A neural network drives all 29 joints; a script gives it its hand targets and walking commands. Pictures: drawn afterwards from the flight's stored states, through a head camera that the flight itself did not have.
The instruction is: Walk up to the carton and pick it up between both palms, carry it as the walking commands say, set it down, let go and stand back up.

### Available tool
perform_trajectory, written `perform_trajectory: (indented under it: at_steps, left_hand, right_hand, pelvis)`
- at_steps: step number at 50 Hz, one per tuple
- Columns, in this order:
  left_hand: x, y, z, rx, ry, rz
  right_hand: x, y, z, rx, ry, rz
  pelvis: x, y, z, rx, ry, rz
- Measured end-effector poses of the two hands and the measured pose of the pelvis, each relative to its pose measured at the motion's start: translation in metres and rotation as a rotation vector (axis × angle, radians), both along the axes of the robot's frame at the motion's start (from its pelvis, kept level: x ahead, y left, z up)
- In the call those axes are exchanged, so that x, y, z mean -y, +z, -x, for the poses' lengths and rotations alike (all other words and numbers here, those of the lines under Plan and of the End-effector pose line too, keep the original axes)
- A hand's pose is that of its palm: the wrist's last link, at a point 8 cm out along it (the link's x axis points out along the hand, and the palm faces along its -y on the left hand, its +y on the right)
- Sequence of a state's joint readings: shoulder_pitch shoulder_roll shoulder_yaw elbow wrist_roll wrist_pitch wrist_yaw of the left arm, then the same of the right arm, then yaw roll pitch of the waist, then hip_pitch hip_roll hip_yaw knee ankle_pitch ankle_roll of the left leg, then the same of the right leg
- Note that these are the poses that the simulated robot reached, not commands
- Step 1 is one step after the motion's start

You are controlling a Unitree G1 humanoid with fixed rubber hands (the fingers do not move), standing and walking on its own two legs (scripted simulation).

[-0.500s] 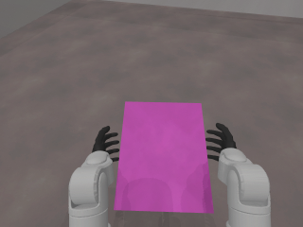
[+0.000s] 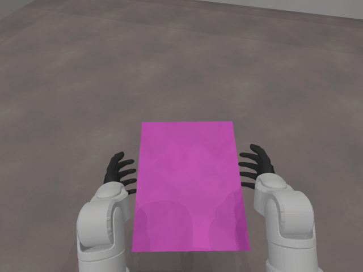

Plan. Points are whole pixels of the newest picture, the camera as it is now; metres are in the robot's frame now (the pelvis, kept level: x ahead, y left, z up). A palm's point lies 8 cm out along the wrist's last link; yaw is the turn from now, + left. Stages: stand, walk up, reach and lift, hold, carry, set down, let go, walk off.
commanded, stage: carry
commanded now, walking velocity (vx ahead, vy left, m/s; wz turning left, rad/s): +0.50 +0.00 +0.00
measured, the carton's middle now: (187, 186) +0.31 +0.00 -0.01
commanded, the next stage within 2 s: none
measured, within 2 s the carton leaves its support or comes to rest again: neither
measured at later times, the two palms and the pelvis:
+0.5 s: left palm (141, 80) +0.58 +0.12 +0.09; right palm (242, 74) +0.61 -0.17 +0.08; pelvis +0.33 -0.04 +0.01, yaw +5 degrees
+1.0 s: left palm (135, 23) +0.93 +0.17 +0.09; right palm (212, 18) +0.94 -0.12 +0.10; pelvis +0.66 +0.02 +0.02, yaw +2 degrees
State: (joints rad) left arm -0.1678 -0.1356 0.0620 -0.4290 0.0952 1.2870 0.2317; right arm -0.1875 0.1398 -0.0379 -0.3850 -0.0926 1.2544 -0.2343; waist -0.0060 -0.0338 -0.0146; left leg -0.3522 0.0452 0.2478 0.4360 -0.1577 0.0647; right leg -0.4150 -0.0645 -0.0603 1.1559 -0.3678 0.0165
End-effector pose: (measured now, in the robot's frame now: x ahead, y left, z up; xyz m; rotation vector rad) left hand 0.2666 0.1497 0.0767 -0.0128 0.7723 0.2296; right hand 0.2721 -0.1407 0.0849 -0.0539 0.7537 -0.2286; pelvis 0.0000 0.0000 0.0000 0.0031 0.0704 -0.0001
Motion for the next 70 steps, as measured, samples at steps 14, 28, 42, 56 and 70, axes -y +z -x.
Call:
perform_trajectory:
  at_steps: [14, 28, 42, 56, 70]
  left_hand:
    - [0.011, 0.026, -0.181, 0.107, 0.035, -0.02]
    - [0.026, 0.02, -0.357, 0.023, 0.064, -0.048]
    - [-0.015, 0.003, -0.564, 0.048, 0.019, -0.006]
    - [-0.019, 0.023, -0.745, 0.091, 0.041, 0.003]
    - [0.005, 0.01, -0.93, -0.005, 0.072, -0.049]
  right_hand:
    - [0.01, 0.021, -0.189, 0.096, 0.045, -0.007]
    - [0.025, 0.006, -0.377, 0.019, 0.073, -0.041]
    - [-0.015, 0.003, -0.57, 0.045, 0.02, 0.0]
    - [-0.019, 0.024, -0.755, 0.074, 0.052, 0.012]
    - [0.004, -0.003, -0.952, -0.02, 0.087, -0.035]
  pelvis:
    - [0.021, 0.002, -0.19, 0.002, 0.042, 0.032]
    - [0.041, 0.011, -0.369, 0.001, 0.077, -0.017]
    - [-0.011, -0.008, -0.567, 0.015, 0.02, -0.011]
    - [-0.005, 0.01, -0.752, 0.004, 0.045, 0.048]
    - [0.024, 0.007, -0.945, 0.014, 0.096, -0.003]
